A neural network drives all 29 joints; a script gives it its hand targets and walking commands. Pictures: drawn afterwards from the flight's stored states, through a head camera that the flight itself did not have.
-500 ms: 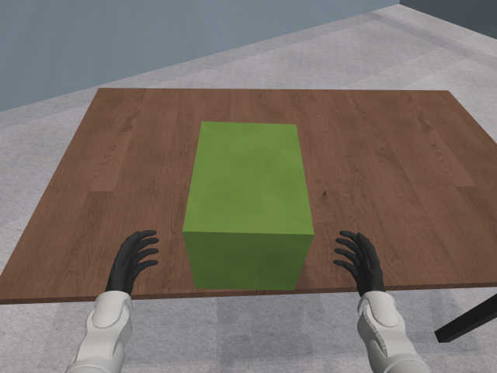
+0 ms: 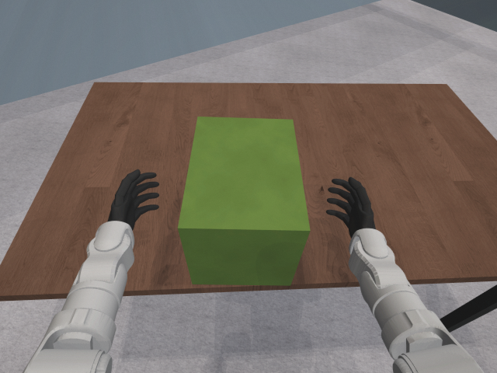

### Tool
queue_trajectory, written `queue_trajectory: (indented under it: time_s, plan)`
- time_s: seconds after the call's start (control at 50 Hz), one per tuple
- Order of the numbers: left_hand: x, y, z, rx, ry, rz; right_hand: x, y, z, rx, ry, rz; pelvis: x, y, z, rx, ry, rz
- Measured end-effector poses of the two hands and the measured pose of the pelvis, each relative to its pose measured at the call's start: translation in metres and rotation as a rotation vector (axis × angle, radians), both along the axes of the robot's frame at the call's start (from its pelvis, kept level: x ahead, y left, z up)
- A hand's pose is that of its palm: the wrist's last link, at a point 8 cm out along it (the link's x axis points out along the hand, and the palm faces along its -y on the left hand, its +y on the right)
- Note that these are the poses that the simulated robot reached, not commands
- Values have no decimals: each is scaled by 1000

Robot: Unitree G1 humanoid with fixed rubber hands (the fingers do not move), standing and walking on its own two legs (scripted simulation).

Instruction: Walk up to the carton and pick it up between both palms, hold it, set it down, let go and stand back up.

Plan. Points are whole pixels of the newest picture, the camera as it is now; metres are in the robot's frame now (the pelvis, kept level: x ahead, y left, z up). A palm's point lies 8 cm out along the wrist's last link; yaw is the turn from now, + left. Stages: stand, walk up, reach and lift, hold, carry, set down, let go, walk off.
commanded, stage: reach and lift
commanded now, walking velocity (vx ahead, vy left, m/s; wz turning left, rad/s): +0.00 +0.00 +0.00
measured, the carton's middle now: (243, 200) +0.47 +0.01 -0.03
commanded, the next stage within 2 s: none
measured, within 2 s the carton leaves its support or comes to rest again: neither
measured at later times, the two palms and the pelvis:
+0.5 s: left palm (129, 174) +0.43 +0.21 +0.09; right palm (360, 180) +0.42 -0.19 +0.09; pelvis -0.01 +0.00 -0.01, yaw +0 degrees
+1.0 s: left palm (138, 186) +0.44 +0.20 +0.05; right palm (346, 190) +0.43 -0.18 +0.05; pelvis -0.01 -0.01 -0.01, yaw +2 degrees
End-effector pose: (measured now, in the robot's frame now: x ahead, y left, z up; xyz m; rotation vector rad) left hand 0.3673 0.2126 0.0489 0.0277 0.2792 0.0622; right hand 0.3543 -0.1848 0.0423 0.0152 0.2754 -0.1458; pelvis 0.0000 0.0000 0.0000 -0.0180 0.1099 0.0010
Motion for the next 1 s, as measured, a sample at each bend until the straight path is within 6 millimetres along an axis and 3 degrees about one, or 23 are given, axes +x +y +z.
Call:
queue_trajectory:
  time_s: [0.72, 0.86, 1.0]
  plan:
    - [79, -6, 59, 3, -13, 52, 83, -2, 63, -20, 19, -5, -9, -8, -9, -8, 195, 16]
    - [80, -8, 43, 16, -3, 38, 84, 1, 49, -30, 29, 1, -10, -10, -10, -8, 217, 25]
    - [68, -9, -1, 15, 36, 41, 72, 7, 4, -23, 73, 6, -10, -10, -14, -8, 264, 32]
